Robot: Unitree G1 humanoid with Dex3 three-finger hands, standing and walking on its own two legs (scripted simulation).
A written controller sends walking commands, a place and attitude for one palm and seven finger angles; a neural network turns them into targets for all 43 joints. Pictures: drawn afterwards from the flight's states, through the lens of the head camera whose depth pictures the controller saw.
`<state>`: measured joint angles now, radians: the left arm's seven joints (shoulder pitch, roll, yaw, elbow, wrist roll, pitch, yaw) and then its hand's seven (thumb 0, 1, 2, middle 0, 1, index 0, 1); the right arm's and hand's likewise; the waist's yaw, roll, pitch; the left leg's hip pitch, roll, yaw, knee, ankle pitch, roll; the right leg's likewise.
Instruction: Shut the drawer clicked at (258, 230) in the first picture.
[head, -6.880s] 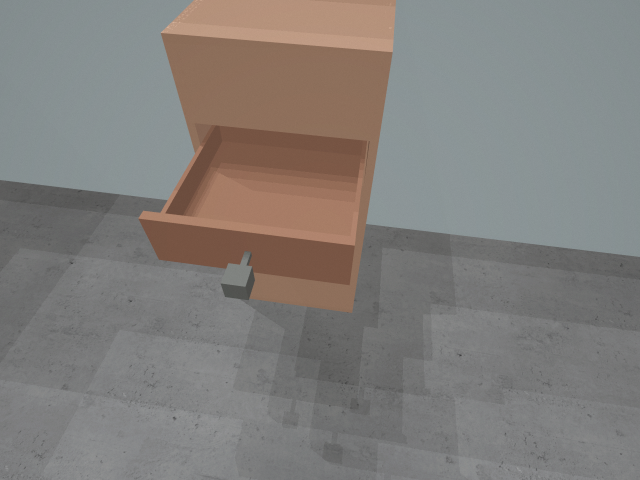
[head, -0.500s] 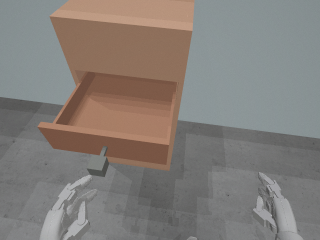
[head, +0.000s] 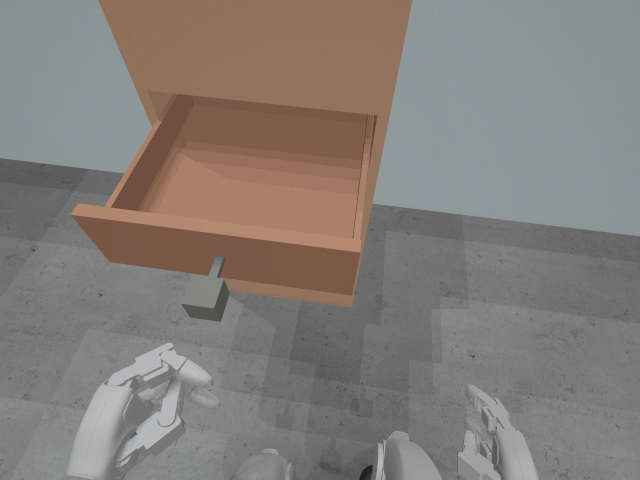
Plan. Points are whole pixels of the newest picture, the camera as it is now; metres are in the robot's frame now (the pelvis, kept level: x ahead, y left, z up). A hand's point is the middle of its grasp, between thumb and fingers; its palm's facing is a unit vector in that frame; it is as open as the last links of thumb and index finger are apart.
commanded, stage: raise the hand and make a fist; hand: left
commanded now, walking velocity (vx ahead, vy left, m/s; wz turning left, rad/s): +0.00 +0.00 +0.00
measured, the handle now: (211, 284) +0.36 +0.17 -0.01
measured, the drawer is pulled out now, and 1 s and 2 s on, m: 0.27 0.27 0.27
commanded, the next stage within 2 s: bring the fist close to the handle in 1.06 s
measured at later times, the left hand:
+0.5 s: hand (168, 424) +0.17 +0.15 +0.08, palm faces -0.05 -1.00 -0.04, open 3.1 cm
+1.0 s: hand (167, 434) +0.16 +0.15 +0.09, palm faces -0.05 -1.00 -0.06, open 3.2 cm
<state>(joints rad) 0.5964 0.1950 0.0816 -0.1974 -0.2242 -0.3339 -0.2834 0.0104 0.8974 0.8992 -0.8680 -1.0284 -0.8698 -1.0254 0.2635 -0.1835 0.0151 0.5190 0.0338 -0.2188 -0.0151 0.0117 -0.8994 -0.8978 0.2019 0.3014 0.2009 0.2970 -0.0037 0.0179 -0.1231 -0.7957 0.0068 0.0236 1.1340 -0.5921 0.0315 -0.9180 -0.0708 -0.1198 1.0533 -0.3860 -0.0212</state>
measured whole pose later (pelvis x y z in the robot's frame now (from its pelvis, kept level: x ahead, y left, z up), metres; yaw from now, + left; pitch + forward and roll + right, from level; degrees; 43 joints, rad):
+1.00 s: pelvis +0.02 +0.00 +0.01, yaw +0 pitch +12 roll -2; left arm 0.83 0.20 0.01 -0.41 -0.17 -0.36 -0.19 0.01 0.90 0.90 -1.40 -1.60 -1.40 -1.60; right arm 0.26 -0.21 -0.01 0.43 0.04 -0.21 0.00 0.01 -0.90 -0.90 0.20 0.30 0.20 0.30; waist 0.01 0.02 -0.15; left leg -0.68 0.01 0.01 1.07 -0.61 0.03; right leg -0.80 -0.06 -0.13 1.00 -0.41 -0.01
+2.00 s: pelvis +0.00 +0.00 -0.03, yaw +0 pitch +21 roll -2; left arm 0.44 0.20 0.00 -0.11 -0.14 -0.42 -0.17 0.01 0.90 0.90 -1.40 -1.60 -1.40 -1.60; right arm 0.21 -0.23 0.02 0.44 0.01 -0.18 -0.01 0.01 -0.90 -0.90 0.20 0.30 0.20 0.30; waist -0.02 0.02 -0.17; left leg -1.00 0.01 0.01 1.31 -0.67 0.03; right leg -1.12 -0.08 -0.12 1.22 -0.45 -0.02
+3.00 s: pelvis +0.00 +0.00 -0.04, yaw +0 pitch +23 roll -3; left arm 0.22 0.23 0.03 0.01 -0.17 -0.39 -0.18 0.02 0.88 0.90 -1.40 -1.60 -1.40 -1.60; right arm 0.22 -0.25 0.03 0.45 0.01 -0.13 -0.01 0.01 -0.90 -0.90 0.20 0.30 0.20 0.30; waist -0.04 0.02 -0.18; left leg -1.07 0.00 0.00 1.34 -0.68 0.04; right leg -1.18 -0.08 -0.13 1.24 -0.45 -0.02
